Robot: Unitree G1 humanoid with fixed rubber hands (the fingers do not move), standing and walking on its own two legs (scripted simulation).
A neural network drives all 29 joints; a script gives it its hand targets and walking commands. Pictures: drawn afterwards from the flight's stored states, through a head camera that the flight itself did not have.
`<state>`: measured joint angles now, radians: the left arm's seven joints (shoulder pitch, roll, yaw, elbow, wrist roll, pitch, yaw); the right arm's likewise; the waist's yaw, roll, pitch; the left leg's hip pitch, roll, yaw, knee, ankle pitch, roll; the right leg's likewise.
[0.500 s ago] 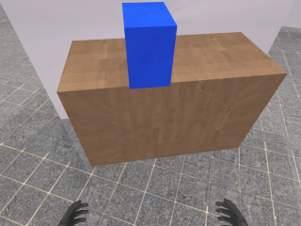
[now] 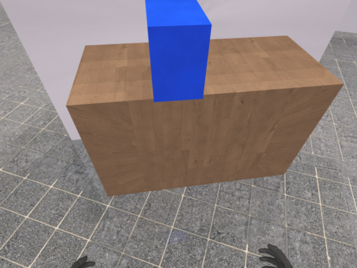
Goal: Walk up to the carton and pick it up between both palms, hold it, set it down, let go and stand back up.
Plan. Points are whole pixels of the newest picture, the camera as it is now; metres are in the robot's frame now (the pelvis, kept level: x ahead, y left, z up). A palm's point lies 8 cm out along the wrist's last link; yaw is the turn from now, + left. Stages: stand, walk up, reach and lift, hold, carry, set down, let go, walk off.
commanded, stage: stand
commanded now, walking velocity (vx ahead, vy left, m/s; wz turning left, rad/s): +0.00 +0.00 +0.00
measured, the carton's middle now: (174, 49) +0.86 +0.02 +0.09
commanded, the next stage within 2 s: walk up in 0.70 s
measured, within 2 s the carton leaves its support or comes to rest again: neither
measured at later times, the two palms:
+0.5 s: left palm out of the picture +0.10 +0.25 -0.11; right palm out of the picture +0.12 -0.24 -0.10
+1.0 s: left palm out of the picture +0.09 +0.26 -0.12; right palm out of the picture +0.10 -0.26 -0.11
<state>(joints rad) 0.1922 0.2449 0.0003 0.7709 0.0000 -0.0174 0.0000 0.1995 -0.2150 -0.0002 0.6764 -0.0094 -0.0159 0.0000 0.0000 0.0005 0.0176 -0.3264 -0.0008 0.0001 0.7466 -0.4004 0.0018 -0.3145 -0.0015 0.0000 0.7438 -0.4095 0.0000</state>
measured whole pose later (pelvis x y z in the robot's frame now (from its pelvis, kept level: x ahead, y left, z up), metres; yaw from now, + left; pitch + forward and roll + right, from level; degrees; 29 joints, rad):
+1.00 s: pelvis +0.00 +0.00 +0.00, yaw +0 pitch -2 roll +0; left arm 0.20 0.29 0.01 0.92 0.00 -0.03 -0.02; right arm 0.22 -0.26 0.00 0.83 -0.01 -0.06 0.00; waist 0.00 0.00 0.02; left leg -0.33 0.00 0.00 0.77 -0.43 0.03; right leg -0.33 0.00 0.00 0.81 -0.52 0.00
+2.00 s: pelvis +0.23 -0.04 -0.01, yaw +0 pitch -3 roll +3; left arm 0.21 0.35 0.02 0.82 0.00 -0.07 -0.03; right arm 0.32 -0.34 -0.01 0.84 -0.01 -0.09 0.01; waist 0.00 -0.02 0.07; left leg -0.39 -0.01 0.00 1.07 -0.45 0.01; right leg -0.49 -0.02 -0.03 0.80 -0.25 -0.04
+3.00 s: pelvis +0.37 -0.06 +0.01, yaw +1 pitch -5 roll +2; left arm 0.26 0.40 0.03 0.85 0.00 -0.05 -0.04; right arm 0.40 -0.36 -0.01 0.85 -0.01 -0.07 0.00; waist 0.00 0.02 0.08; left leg -0.40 0.00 -0.03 1.03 -0.35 0.01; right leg -0.21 -0.01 -0.06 0.68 -0.38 -0.06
